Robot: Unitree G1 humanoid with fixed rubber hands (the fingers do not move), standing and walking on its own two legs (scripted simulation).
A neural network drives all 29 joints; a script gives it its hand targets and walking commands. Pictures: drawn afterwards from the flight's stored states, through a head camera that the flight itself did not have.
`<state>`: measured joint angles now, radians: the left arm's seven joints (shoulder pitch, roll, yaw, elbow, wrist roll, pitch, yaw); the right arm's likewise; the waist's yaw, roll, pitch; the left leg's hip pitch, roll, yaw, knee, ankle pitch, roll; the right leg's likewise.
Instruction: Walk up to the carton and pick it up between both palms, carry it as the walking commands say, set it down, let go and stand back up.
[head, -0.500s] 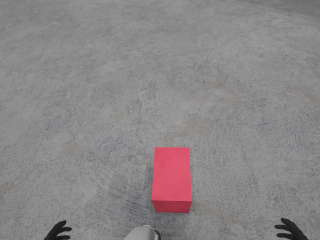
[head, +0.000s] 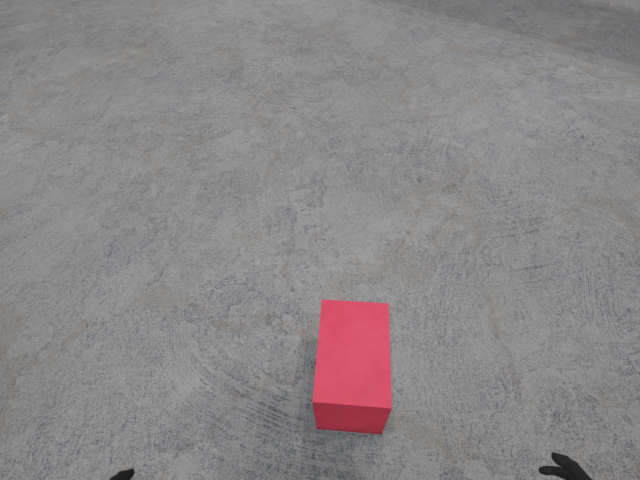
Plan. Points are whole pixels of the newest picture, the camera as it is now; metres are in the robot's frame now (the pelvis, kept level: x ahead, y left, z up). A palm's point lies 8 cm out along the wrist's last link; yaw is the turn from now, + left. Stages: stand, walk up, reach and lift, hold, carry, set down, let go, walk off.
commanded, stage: walk up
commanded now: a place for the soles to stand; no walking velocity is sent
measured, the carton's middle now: (351, 367) +0.48 -0.03 -0.64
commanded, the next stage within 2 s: reach and lift in 1.18 s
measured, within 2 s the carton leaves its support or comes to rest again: neither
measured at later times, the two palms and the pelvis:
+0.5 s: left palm out of the picture +0.07 +0.31 -0.11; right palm out of the picture +0.08 -0.31 -0.10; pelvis +0.00 +0.00 +0.01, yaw -1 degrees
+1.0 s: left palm out of the picture +0.11 +0.29 -0.10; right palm out of the picture +0.08 -0.33 -0.11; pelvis +0.01 -0.01 +0.01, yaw -2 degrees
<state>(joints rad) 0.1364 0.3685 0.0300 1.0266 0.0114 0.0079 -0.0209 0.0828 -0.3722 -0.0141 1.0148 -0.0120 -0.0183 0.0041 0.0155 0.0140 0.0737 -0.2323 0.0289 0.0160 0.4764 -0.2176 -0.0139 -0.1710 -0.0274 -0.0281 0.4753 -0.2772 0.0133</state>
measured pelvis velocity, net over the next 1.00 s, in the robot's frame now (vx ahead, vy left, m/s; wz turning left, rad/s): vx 0.01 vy -0.01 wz -0.04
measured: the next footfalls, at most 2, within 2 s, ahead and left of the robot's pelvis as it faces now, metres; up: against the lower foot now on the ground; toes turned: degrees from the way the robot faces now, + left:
none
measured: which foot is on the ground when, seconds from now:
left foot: down 0.00-1.00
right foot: down 0.00-1.00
